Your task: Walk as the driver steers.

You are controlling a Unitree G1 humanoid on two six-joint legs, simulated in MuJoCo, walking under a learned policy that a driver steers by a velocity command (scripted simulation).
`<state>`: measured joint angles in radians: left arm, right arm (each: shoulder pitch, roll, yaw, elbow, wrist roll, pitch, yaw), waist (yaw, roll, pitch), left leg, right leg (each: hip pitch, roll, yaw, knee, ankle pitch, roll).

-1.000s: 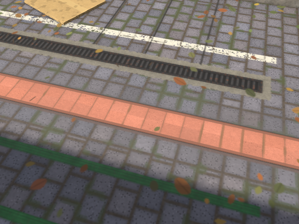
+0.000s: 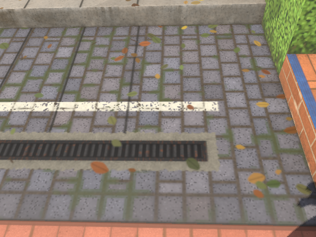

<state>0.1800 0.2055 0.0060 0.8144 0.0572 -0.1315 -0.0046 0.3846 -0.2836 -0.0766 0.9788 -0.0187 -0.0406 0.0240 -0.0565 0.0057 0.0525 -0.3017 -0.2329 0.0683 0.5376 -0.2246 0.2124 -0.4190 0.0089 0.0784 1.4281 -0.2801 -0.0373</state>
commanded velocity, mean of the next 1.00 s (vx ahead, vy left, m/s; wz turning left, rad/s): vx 0.99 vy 0.00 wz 0.18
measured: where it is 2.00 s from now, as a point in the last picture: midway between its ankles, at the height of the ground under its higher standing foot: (125, 94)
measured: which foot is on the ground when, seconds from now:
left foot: down 0.00-0.32, up 0.34-0.74, down 0.76-1.00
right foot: up 0.00-0.28, down 0.30-0.76, up 0.78-1.00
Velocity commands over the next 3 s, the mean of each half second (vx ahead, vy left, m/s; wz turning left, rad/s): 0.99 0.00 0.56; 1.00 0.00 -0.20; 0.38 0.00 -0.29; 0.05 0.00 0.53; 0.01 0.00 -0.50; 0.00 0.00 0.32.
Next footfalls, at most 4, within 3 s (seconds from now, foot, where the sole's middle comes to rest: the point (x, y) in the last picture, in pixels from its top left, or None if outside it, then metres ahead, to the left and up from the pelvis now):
0.30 right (198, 224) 0.52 -0.13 -0.75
0.76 left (122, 159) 0.86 0.19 -0.75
1.16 right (136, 94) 1.30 0.12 -0.75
1.68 left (102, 94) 1.32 0.31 -0.75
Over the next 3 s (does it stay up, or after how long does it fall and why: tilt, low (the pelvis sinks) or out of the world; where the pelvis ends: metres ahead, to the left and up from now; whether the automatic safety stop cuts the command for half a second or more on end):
stays up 1.32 0.16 0.02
